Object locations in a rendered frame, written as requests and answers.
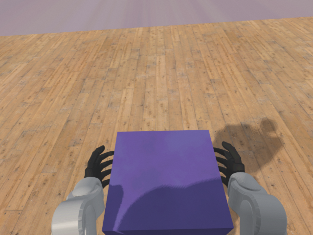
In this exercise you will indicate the right robot hand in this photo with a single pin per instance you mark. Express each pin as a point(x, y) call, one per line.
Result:
point(233, 163)

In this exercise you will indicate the robot right forearm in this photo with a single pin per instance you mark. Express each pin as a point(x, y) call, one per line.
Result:
point(260, 213)

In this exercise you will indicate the left robot hand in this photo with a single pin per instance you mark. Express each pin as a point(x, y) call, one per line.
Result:
point(95, 166)

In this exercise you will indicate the robot left forearm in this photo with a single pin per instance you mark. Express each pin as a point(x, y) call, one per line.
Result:
point(78, 214)

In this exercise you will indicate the carton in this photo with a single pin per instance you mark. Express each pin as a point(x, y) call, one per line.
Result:
point(166, 183)

